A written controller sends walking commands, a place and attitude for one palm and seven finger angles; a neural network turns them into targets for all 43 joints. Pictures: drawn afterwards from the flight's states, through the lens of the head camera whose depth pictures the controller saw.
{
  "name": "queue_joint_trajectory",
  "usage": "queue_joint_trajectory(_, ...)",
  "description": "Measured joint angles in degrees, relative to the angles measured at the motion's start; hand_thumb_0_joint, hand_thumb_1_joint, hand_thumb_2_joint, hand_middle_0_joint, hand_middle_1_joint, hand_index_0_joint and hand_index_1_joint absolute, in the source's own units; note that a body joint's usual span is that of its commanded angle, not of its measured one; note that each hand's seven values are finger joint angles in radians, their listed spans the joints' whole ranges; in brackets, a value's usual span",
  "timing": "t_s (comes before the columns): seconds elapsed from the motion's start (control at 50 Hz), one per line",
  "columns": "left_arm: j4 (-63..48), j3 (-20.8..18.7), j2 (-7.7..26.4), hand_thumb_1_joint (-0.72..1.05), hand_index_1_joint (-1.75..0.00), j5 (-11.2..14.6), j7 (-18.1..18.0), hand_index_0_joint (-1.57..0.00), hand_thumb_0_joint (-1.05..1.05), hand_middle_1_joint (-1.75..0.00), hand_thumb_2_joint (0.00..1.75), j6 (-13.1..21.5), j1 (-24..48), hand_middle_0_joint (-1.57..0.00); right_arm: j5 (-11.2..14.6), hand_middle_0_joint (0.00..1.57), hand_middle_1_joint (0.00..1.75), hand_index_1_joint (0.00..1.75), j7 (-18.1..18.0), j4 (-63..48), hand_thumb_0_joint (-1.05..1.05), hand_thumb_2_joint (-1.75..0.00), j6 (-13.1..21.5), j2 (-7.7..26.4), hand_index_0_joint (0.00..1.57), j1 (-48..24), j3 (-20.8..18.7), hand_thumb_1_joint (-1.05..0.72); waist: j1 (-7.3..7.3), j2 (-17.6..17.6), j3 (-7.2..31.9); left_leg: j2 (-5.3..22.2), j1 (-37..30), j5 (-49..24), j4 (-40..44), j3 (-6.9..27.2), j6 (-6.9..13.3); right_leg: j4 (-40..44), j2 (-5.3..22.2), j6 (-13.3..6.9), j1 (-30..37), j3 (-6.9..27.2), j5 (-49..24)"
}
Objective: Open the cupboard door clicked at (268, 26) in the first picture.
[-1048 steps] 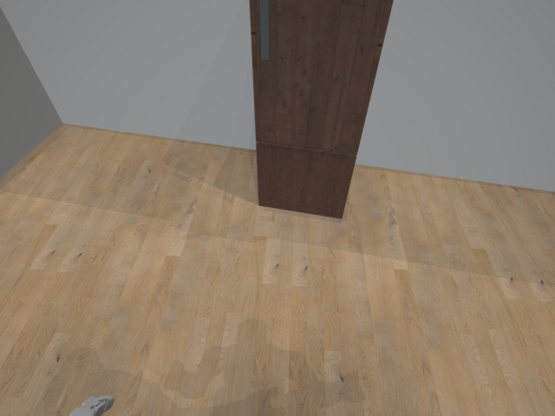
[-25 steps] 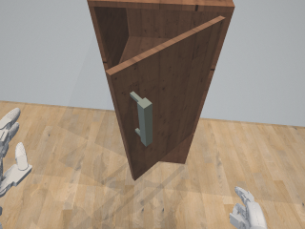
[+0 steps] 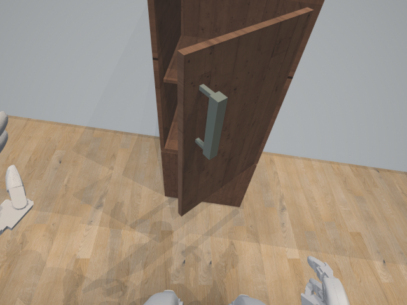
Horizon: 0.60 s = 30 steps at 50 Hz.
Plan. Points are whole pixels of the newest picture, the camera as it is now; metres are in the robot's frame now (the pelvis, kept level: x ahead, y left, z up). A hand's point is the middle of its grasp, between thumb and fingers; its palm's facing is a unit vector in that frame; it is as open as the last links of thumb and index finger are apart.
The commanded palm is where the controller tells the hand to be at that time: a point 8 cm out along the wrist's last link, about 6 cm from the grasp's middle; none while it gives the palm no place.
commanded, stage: step back with the hand held close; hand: left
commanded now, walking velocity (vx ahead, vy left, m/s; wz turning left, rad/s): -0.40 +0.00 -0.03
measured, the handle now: (207, 123) +0.44 +0.03 +0.11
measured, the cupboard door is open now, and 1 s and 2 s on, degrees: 47 47 47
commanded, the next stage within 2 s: stop stepping back and stand still in 0.30 s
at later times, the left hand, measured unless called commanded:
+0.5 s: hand (14, 269) +0.13 +0.21 +0.20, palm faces +0.30 -0.82 -0.49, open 7.4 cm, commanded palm +0.09 +0.26 +0.20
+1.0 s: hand out of the picture +0.08 +0.25 +0.18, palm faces +0.44 -0.78 -0.45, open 7.4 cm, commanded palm +0.01 +0.29 +0.20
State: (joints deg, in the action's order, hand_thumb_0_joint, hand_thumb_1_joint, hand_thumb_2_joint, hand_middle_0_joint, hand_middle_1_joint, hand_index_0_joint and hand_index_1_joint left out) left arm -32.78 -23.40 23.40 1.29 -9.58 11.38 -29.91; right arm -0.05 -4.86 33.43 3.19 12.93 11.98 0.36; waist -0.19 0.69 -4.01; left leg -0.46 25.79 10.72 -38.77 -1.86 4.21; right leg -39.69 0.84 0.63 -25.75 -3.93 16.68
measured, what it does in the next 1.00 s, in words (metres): walks backwards: right foot, then left foot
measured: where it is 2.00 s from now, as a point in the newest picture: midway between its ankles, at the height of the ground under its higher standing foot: outside the picture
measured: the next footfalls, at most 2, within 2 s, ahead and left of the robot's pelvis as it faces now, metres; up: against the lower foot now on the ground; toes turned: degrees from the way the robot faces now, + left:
right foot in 0.34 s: -0.11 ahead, -0.12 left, +0.00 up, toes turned -4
left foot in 0.50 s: +0.03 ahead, +0.07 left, +0.00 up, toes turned -4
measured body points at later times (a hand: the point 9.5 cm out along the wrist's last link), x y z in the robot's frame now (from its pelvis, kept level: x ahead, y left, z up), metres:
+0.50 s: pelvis -0.08 -0.02 +0.01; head -0.08 +0.00 +0.46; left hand +0.10 +0.26 +0.22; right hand +0.08 -0.26 -0.06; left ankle +0.00 +0.07 -0.71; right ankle -0.21 -0.12 -0.71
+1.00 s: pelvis -0.13 -0.01 +0.02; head -0.13 -0.01 +0.47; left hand +0.05 +0.29 +0.21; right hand +0.00 -0.27 -0.08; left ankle -0.14 +0.12 -0.72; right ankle -0.15 -0.12 -0.72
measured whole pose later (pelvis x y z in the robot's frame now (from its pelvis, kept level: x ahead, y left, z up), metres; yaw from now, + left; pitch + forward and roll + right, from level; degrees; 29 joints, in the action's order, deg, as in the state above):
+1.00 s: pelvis -0.13 -0.01 +0.02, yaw -1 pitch +0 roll +0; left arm -23.2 -23.2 21.8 1.3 -9.2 12.7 -28.6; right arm 0.3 -5.3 39.8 8.0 14.5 15.1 -1.6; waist 0.0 -0.3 0.4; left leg 1.3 13.0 16.3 -28.6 -1.4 -0.6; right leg -30.0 1.3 -0.2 -12.6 -3.4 17.4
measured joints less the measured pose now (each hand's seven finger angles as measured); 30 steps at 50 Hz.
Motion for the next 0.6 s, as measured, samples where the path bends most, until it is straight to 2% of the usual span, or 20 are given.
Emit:
queue_joint_trajectory(0.06, 0.2, -1.5, 1.6, 0.89, -0.3, -0.6, -0.1, -0.21, 0.01, -0.3, 0.9, 0.1, 0.9, -0.21, -0.4, 0.2, 0.3, 0.3, 0.1, 1.0, 0.01, -0.9, 1.4, -1.6, 0.2, 0.7, -0.8, -0.9, -0.72, -0.9, -0.2, 0.4, -0.5, -1.8, 3.2, 1.7, 0.4, -17.1, -3.2, -0.1, -2.0, 3.5, 7.4)
queue_joint_trajectory(0.12, -1.0, -3.6, 2.9, 0.89, -0.3, -0.1, -0.7, -0.21, 0.01, -0.3, 0.9, 0.5, 0.0, -0.21, -0.3, 0.2, 0.3, 0.3, 1.0, 2.3, 0.01, -0.9, 2.7, -3.2, 0.2, 1.3, -0.4, -0.9, -0.18, -1.0, 1.7, 1.4, -0.8, -5.2, 8.8, 2.3, -0.1, -21.4, -4.2, 0.1, 0.9, 4.1, 9.8)
queue_joint_trajectory(0.2, -2.2, -3.5, 2.1, 0.89, -0.3, 1.0, -1.0, -0.21, 0.01, -0.3, 0.9, 0.1, -1.8, -0.21, -0.3, 0.21, 0.3, 0.3, 1.9, 2.8, 0.01, -0.9, 3.9, -4.5, 0.2, 0.7, 0.5, -0.9, 0.9, -0.9, 4.4, 2.6, -1.0, -10.4, 16.6, 1.5, -0.9, -12.6, -3.6, -0.3, 8.6, 3.0, 12.4)
queue_joint_trajectory(0.26, -1.3, -1.4, 1.1, 0.89, -0.3, 1.7, -0.3, -0.21, 0.01, -0.3, 0.9, -0.5, -1.1, -0.2, -0.6, 0.21, 0.3, 0.3, 2.3, 2.6, 0.01, -0.9, 4.6, -4.6, 0.2, -0.9, 0.9, -0.9, 1.16, -1.0, 5.5, 2.7, -0.4, -14.6, 21.8, 1.0, -1.4, -2.0, -3.9, -1.1, 14.7, 2.0, 13.8)
queue_joint_trajectory(0.3, -0.7, -0.5, 1.3, 0.89, -0.3, 2.3, 0.3, -0.2, 0.01, -0.3, 0.9, -0.8, -0.8, -0.2, -0.7, 0.21, 0.3, 0.3, 2.6, 2.1, 0.01, -0.9, 4.7, -4.5, 0.2, -2.4, 1.0, -0.9, 1.19, -0.7, 5.7, 2.2, 0.5, -17.1, 24.1, 0.4, -1.9, 6.8, -4.0, -2.1, 18.5, 1.3, 11.8)
queue_joint_trajectory(0.34, -1.1, -1.2, 3.1, 0.89, -0.3, 3.1, 1.0, -0.2, 0.01, -0.3, 0.9, -0.5, -1.0, -0.2, -0.7, 0.21, 0.3, 0.3, 2.8, 1.3, 0.01, -0.9, 4.3, -4.5, 0.2, -4.5, 1.4, -0.9, 2.0, 1.5, 5.1, 1.3, 2.9, -17.6, 22.5, -1.8, -2.6, 16.3, -2.6, -3.7, 21.5, 2.0, 5.8)
queue_joint_trajectory(0.36, -1.1, -1.1, 3.3, 0.89, -0.3, 3.2, 1.4, -0.2, 0.01, -0.3, 0.9, 0.0, -0.9, -0.2, -0.6, 0.21, 0.3, 0.3, 2.7, 1.4, 0.01, -0.9, 4.0, -4.0, 0.2, -5.7, 1.5, -0.9, 2.33, 1.3, 4.4, 1.6, 4.9, -15.2, 18.8, -2.1, -3.2, 17.4, -2.5, -2.9, 21.6, 2.4, 6.0)
queue_joint_trajectory(0.4, -0.8, 0.0, 3.3, 0.89, -0.3, 3.2, 2.4, -0.21, 0.01, -0.3, 0.9, 0.7, -1.1, -0.21, -0.6, 0.21, 0.3, 0.3, 2.3, 3.0, 0.01, -0.9, 3.2, -3.0, 0.2, -6.4, 1.5, -0.9, 2.69, -0.3, 3.3, 1.9, 7.5, -2.6, 8.3, 0.1, -4.5, 15.7, -3.6, -2.2, 21.6, 2.6, 6.8)
queue_joint_trajectory(0.44, -1.4, -0.3, 4.3, 0.89, -0.3, 2.7, 3.1, -0.21, 0.01, -0.3, 0.9, 1.1, -2.4, -0.21, 0.1, 0.21, 0.3, 0.3, 1.8, 3.9, 0.01, -0.9, 2.6, -2.8, 0.2, -4.6, 1.7, -0.9, 3.09, 1.1, 4.1, 0.3, 7.5, 4.6, -0.9, 0.7, -4.9, 14.8, -2.8, -2.0, 22.0, 3.6, 7.2)
queue_joint_trajectory(0.48, -2.0, -1.7, 4.9, 0.89, -0.3, 2.5, 3.3, -0.21, 0.01, -0.3, 0.9, 1.1, -3.8, -0.21, 0.5, 0.21, 0.3, 0.3, 1.1, 3.7, 0.01, -0.9, 2.0, -2.5, 0.2, -2.4, 2.1, -0.9, 2.66, 2.8, 5.4, -0.5, 4.0, 2.4, -1.4, -0.3, -4.7, 13.2, -1.7, -1.8, 21.8, 4.0, 7.8)
queue_joint_trajectory(0.5, -1.8, -2.2, 4.6, 0.89, -0.3, 2.5, 3.1, -0.21, 0.01, -0.3, 0.9, 0.9, -4.1, -0.21, 0.6, 0.21, 0.3, 0.3, 0.7, 3.3, 0.01, -0.9, 1.9, -1.8, 0.2, -1.5, 2.2, -0.9, 2.17, 2.4, 6.0, -0.4, 1.0, -3.3, 1.3, -0.3, -4.2, 11.3, -1.7, -1.5, 21.3, 3.3, 8.2)
queue_joint_trajectory(0.54, 0.2, -2.3, 3.9, 0.89, -0.3, 2.6, 2.7, -0.21, 0.01, -0.3, 0.9, 0.0, -2.6, -0.21, 0.6, 0.21, 0.3, 0.3, 0.1, 3.3, 0.01, -0.9, 2.5, -0.5, 0.2, -1.0, 1.4, -0.9, 0.82, 1.1, 6.5, -0.5, -2.4, -0.9, 5.8, 0.1, -1.9, 4.6, -1.6, -0.5, 18.4, 2.0, 8.7)
queue_joint_trajectory(0.6, 6.1, -1.5, 3.0, 0.89, -0.3, 2.6, 2.2, -0.21, 0.01, -0.3, 0.9, -1.2, 2.0, -0.21, 0.7, 0.2, 0.3, 0.3, 0.1, 3.7, 0.01, -0.9, 3.9, -0.3, 0.2, -1.3, 0.3, -0.9, -0.45, 1.4, 4.7, -1.8, -4.1, -2.0, 8.8, -0.1, -1.6, -1.5, -1.6, 0.2, 14.0, 4.6, 13.7)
